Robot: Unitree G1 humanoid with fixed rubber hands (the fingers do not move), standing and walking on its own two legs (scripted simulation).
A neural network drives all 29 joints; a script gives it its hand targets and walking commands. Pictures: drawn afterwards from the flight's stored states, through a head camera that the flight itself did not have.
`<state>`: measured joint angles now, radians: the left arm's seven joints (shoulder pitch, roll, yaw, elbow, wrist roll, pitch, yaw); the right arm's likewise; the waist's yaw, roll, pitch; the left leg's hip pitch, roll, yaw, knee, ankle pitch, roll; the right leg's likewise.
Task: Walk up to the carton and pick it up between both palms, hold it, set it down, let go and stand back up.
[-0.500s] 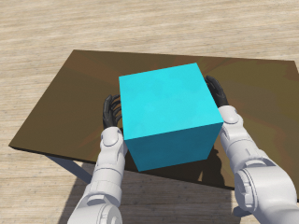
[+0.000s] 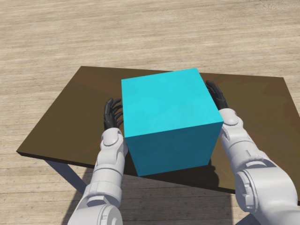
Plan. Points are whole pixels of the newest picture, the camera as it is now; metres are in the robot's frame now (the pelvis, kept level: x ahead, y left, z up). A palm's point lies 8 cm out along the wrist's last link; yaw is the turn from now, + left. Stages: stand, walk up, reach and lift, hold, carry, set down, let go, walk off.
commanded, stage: reach and lift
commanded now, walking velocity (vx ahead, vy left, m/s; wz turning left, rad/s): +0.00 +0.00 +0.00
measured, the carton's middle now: (166, 124) +0.41 +0.02 +0.06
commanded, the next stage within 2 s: none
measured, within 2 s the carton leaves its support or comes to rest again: neither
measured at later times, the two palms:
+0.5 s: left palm (106, 130) +0.35 +0.18 +0.08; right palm (216, 109) +0.44 -0.11 +0.10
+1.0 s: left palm (98, 121) +0.34 +0.18 +0.13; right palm (223, 101) +0.40 -0.11 +0.17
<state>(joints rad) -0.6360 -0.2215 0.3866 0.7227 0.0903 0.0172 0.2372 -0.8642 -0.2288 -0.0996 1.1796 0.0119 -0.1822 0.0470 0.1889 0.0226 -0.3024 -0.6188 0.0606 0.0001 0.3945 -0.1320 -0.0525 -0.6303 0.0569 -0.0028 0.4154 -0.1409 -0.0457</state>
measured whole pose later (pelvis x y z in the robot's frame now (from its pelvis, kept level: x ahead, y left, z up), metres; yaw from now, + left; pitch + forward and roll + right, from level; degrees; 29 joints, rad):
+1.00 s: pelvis -0.03 +0.01 +0.00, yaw +0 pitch +10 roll +0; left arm -0.71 -0.08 0.39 0.68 0.06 0.33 0.17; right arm -0.94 -0.14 -0.08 1.12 0.05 0.14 -0.11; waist 0.09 -0.02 -0.28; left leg -0.48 0.06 0.00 0.43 -0.13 -0.05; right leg -0.48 0.06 0.00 0.42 -0.12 -0.05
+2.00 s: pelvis -0.02 +0.01 +0.01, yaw +0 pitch +6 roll +0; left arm -0.74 -0.03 0.39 0.50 0.14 0.56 0.07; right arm -0.89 -0.08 -0.08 0.88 0.11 0.34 -0.20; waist 0.00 -0.04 -0.21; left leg -0.35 0.06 0.00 0.39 -0.14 -0.05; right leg -0.35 0.06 0.00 0.37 -0.12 -0.04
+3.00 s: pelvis -0.02 +0.01 +0.01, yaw +0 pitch +5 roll +0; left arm -0.74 -0.02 0.37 0.30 0.12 0.75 0.08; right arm -0.86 -0.08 -0.08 0.66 0.21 0.53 -0.25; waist -0.03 -0.04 -0.23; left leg -0.34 0.06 0.00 0.40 -0.14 -0.05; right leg -0.33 0.06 0.00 0.37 -0.12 -0.04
